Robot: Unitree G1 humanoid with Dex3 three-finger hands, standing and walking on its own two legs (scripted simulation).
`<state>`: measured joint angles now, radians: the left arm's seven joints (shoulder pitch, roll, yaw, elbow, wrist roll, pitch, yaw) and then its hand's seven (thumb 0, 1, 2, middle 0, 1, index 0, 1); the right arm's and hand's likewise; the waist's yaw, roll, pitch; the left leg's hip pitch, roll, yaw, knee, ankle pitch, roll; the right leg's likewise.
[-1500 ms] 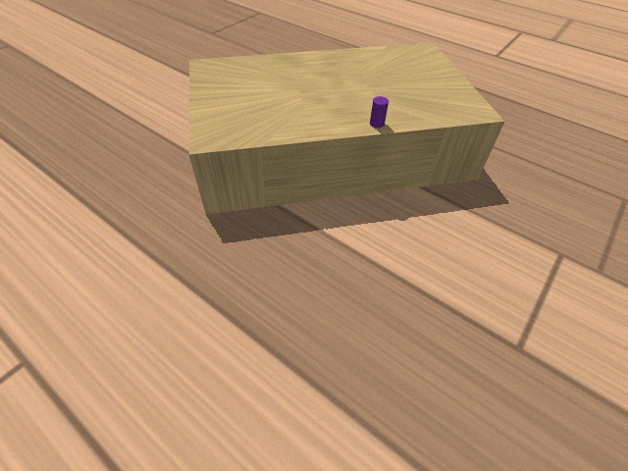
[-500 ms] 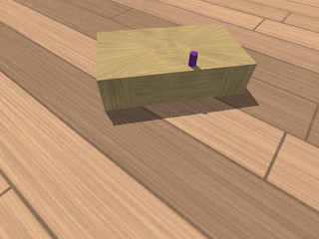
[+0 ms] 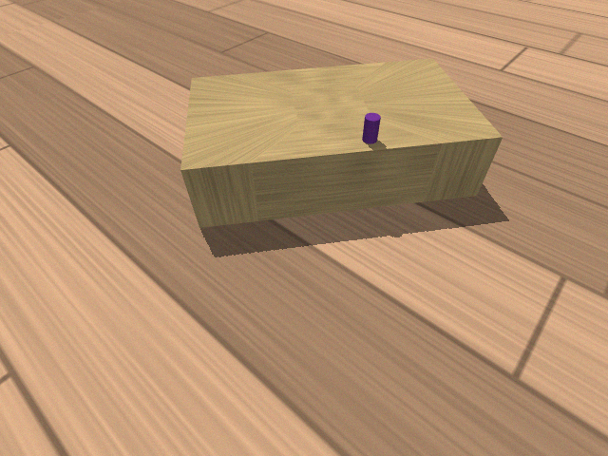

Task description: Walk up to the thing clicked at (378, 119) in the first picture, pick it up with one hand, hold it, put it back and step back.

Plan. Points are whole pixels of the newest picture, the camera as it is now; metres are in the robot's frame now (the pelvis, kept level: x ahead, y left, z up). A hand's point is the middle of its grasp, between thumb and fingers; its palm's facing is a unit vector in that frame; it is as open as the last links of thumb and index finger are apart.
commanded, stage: walk up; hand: right
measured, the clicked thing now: (371, 128) +1.38 -0.25 -0.37
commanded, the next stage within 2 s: none
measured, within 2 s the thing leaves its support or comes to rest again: neither
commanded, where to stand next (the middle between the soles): +0.98 -0.15 m, yaw +7 degrees
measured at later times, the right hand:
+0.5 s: hand (480, 331) +0.34 -0.28 -0.11, palm faces -0.07 +0.91 -0.41, open 7.3 cm
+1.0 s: hand (496, 243) +0.56 -0.39 -0.13, palm faces -0.15 +0.93 -0.35, open 7.4 cm
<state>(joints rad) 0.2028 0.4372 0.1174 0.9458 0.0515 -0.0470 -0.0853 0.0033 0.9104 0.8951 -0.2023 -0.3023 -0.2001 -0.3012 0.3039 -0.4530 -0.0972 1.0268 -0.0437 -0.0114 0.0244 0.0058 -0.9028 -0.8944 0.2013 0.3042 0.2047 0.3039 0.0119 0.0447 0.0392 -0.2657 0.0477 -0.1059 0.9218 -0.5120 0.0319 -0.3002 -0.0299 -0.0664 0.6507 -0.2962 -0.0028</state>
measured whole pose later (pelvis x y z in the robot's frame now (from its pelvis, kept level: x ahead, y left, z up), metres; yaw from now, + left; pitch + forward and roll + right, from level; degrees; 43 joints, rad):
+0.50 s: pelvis +0.22 -0.02 +0.01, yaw +3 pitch -3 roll +1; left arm 0.31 0.42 0.05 0.90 0.01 -0.02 -0.06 0.01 0.91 0.89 -0.21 -0.30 -0.20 -0.30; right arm 0.24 -0.38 -0.06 0.82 -0.01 -0.10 0.03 0.00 -0.90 -0.89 0.20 0.30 0.21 0.30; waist 0.01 -0.07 0.10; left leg -0.29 0.04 0.07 0.58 -0.25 0.01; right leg -0.38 -0.03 0.01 1.15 -0.43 -0.04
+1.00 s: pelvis +0.44 -0.12 +0.02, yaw +4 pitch -2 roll +1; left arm 0.35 0.38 0.05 0.87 0.01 -0.07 -0.06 0.00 0.91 0.89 -0.21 -0.30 -0.20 -0.30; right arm 0.25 -0.44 -0.05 0.87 0.00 -0.06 0.04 0.00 -0.91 -0.89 0.20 0.30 0.20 0.30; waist 0.06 0.05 0.08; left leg -0.54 0.05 0.00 1.03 -0.28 0.02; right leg -0.21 -0.01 -0.11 0.52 -0.28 -0.05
